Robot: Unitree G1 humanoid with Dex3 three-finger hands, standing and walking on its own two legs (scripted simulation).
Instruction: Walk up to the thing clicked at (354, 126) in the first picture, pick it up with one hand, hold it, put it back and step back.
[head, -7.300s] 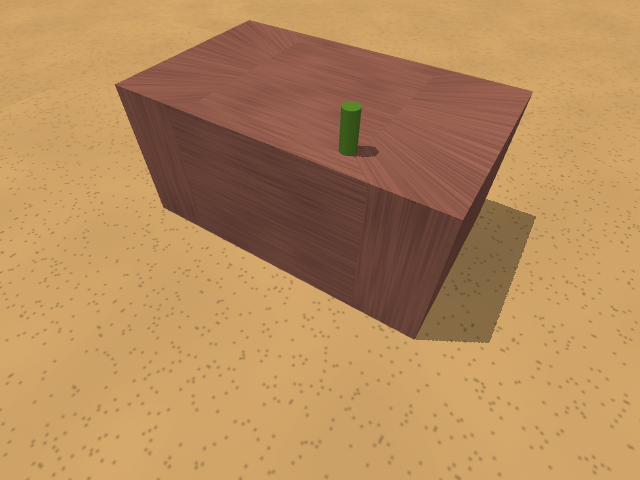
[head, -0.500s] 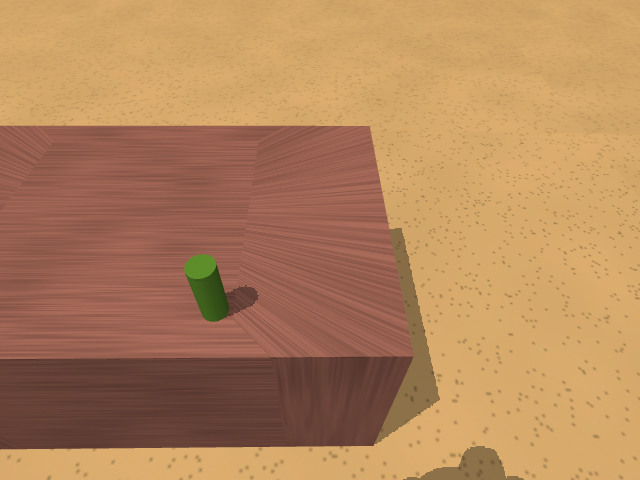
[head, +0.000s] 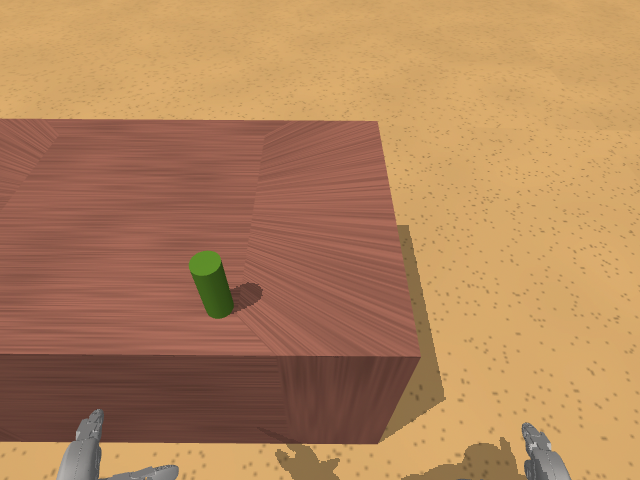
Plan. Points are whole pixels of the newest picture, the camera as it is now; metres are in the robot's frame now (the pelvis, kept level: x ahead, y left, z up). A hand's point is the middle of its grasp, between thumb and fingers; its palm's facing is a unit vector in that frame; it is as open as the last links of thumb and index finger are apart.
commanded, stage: rise first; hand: left
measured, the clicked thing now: (213, 286) +0.46 +0.20 -0.11
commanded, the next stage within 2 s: go down in 0.62 s
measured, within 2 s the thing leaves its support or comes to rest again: neither
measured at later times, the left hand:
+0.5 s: hand (120, 452) +0.18 +0.26 -0.07, palm faces +0.27 -0.90 -0.35, open 17.5 cm
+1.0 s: hand (107, 456) +0.17 +0.27 -0.05, palm faces +0.30 -0.90 -0.31, open 17.5 cm
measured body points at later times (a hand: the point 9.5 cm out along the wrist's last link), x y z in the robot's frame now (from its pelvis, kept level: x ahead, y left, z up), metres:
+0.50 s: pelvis +0.01 +0.00 +0.00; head +0.02 +0.00 +0.45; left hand +0.16 +0.31 -0.05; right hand +0.17 -0.26 -0.09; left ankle +0.01 +0.14 -0.74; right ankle -0.02 -0.14 -0.74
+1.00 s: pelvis +0.00 +0.00 +0.00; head +0.01 +0.00 +0.45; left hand +0.15 +0.32 -0.03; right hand +0.16 -0.26 -0.08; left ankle +0.01 +0.14 -0.74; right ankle -0.02 -0.14 -0.74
